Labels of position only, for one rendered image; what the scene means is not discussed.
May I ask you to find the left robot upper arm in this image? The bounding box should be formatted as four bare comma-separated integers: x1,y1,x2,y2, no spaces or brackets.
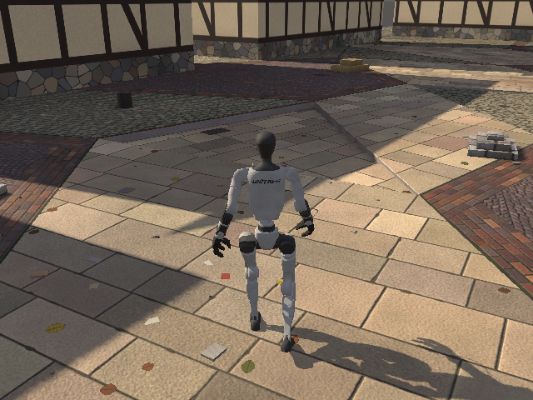
225,167,249,214

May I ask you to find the right robot foot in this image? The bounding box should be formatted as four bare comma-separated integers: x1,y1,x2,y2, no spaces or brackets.
281,336,295,353

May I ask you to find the robot right hand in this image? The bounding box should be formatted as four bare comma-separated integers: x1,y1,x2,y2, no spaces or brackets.
295,222,315,237

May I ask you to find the right robot upper arm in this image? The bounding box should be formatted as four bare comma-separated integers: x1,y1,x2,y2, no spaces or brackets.
283,167,307,212

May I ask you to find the robot left forearm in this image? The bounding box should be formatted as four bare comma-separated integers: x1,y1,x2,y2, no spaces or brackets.
215,202,233,239

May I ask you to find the robot right forearm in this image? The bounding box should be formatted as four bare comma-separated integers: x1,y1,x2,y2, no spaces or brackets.
299,199,313,226

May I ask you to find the humanoid robot head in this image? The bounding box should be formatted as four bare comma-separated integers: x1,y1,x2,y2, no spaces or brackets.
252,131,280,171

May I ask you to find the robot left hand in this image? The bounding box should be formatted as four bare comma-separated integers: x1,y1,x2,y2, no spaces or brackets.
212,236,231,258

